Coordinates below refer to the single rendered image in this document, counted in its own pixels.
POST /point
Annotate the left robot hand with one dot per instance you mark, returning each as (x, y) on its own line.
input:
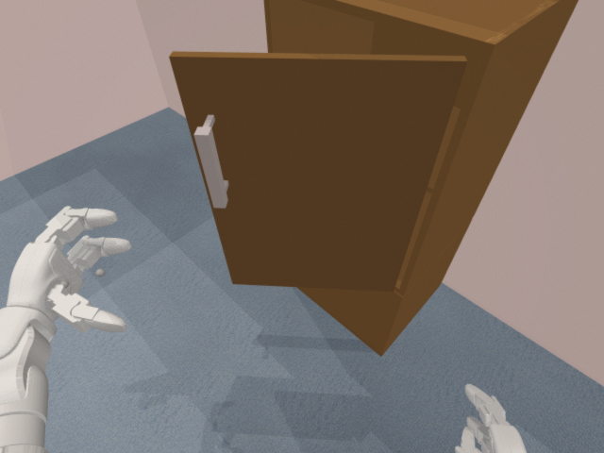
(42, 266)

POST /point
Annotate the cupboard door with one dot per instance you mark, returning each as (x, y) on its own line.
(327, 156)

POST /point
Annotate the handle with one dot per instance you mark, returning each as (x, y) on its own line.
(211, 165)

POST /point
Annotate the right robot hand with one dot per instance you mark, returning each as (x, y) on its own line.
(500, 437)

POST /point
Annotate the robot left forearm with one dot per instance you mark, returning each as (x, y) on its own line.
(25, 337)

